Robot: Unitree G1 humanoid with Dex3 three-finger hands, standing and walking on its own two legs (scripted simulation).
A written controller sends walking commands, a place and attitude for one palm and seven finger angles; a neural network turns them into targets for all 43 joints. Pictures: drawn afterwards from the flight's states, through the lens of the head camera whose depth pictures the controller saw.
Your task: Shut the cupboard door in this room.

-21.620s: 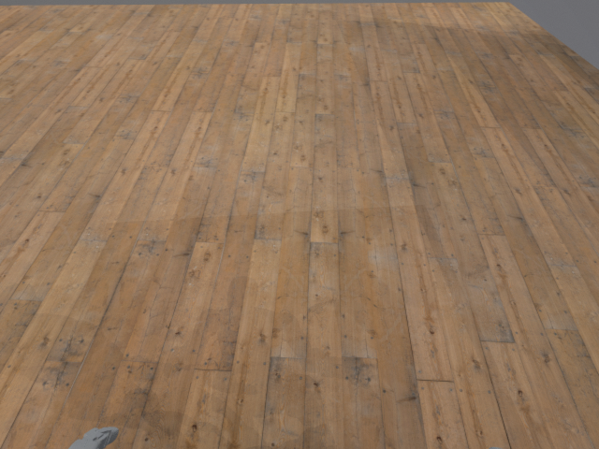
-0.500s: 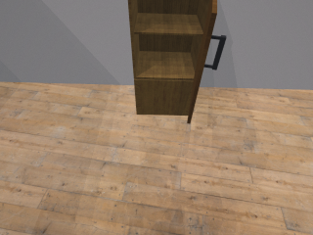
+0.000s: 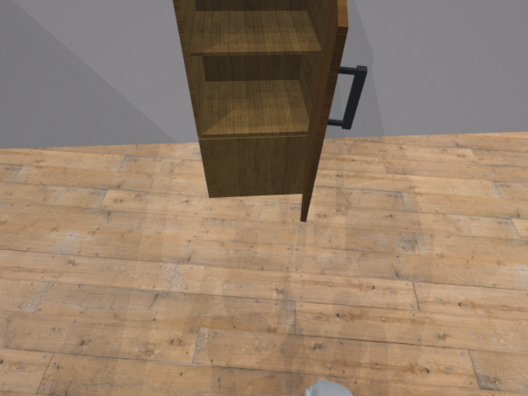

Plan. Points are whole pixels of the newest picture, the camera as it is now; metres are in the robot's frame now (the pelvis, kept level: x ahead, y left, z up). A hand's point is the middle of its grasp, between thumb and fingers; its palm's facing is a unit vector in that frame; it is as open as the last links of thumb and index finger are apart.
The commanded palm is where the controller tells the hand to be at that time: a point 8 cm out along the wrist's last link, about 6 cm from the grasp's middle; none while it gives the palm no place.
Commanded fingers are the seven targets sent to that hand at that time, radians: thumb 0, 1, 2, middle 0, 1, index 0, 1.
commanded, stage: stand and wait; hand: left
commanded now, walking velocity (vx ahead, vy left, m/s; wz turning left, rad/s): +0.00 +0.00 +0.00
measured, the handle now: (344, 98) +0.69 -0.17 +0.06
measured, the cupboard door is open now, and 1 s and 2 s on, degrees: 78 78 78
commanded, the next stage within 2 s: turn or walk to find it in 1.76 s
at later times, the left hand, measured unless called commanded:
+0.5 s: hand (188, 370) +0.20 +0.14 -0.18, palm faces +0.08 -0.98 -0.17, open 7.2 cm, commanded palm none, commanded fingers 0.00 0.90 0.90 -0.20 -0.30 -0.20 -0.30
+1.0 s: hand (184, 391) +0.16 +0.14 -0.18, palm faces +0.06 -0.98 -0.16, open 7.4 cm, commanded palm none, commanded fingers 0.00 0.90 0.90 -0.20 -0.30 -0.20 -0.30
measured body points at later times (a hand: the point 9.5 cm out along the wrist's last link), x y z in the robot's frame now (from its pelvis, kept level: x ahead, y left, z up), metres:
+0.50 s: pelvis +0.13 -0.04 -0.01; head +0.14 -0.03 +0.44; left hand +0.19 +0.19 -0.17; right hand +0.21 -0.27 -0.15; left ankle +0.14 +0.08 -0.75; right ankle +0.18 -0.15 -0.74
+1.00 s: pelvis +0.20 -0.02 +0.00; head +0.22 -0.01 +0.45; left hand +0.16 +0.19 -0.16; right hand +0.20 -0.24 -0.16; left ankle +0.13 +0.08 -0.74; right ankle +0.18 -0.15 -0.74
